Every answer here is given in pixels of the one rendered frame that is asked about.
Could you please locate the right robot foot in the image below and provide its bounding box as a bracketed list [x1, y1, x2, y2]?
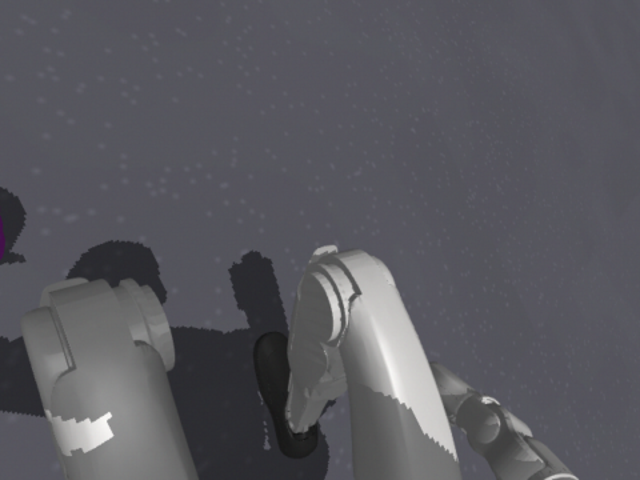
[253, 332, 318, 459]

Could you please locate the right robot arm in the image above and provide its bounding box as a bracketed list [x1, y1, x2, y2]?
[456, 394, 579, 480]

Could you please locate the right robot hand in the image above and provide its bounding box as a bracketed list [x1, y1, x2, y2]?
[429, 362, 480, 428]

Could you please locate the cup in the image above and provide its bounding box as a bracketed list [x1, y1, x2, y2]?
[0, 216, 5, 260]

